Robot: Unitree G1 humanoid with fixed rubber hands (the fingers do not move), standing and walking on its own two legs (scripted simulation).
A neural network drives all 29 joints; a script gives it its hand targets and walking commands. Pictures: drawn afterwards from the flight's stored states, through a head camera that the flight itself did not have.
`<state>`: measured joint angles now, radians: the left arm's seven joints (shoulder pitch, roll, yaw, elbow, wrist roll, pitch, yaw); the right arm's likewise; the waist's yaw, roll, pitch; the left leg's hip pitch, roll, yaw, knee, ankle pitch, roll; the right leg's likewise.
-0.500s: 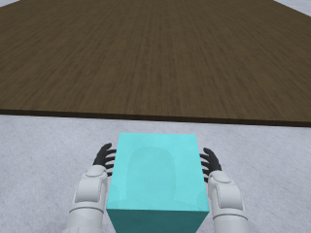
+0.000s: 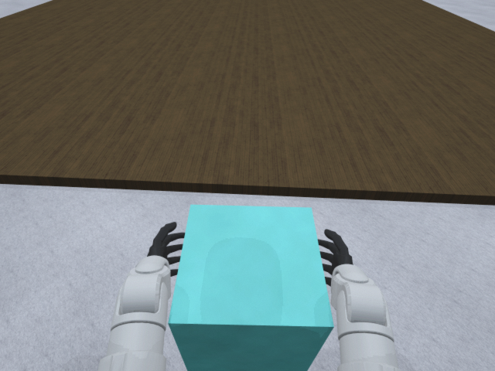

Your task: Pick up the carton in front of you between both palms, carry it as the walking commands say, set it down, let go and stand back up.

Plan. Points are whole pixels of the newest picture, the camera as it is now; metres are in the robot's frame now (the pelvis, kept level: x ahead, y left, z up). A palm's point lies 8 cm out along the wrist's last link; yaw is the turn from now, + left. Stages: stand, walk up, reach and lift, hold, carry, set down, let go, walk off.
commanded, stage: hold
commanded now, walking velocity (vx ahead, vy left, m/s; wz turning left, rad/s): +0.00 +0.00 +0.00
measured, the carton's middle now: (248, 294) +0.29 +0.00 -0.02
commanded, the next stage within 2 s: carry in 0.08 s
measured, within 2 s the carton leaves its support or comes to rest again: neither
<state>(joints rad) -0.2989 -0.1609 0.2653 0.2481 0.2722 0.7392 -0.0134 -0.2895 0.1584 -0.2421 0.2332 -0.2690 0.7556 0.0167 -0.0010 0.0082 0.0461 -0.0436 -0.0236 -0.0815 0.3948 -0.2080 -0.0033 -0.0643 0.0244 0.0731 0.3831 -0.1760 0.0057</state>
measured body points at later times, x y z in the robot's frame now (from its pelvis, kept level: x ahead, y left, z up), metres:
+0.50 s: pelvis +0.11 +0.01 +0.00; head +0.09 +0.01 +0.45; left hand +0.41 +0.17 +0.08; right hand +0.40 -0.13 +0.08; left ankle +0.02 +0.12 -0.74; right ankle +0.15 -0.09 -0.73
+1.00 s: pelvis +0.40 +0.07 -0.02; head +0.41 +0.08 +0.43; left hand +0.68 +0.23 +0.05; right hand +0.69 -0.07 +0.05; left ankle +0.46 +0.14 -0.74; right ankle +0.24 -0.07 -0.66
